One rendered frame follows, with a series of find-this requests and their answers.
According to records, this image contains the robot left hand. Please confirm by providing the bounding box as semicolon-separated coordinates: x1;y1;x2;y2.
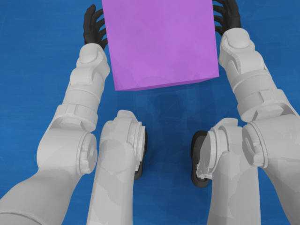
83;4;108;50

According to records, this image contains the left robot forearm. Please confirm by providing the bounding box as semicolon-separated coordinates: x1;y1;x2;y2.
37;43;110;164

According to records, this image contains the right robot forearm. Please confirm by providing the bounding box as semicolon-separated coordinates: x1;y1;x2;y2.
218;28;300;123

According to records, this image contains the robot left shin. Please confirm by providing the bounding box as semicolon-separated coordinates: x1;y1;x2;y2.
99;110;140;171

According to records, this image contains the robot right thigh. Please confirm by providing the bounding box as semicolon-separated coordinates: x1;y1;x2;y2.
203;126;261;225

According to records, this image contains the robot right hand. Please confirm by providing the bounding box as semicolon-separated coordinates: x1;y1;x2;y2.
212;0;241;36

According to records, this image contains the carton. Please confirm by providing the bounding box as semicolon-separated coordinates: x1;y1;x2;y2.
102;0;219;91

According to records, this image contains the left robot upper arm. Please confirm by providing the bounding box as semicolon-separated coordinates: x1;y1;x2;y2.
0;128;98;225

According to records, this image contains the right robot upper arm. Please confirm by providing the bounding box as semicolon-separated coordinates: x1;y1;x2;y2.
242;114;300;225

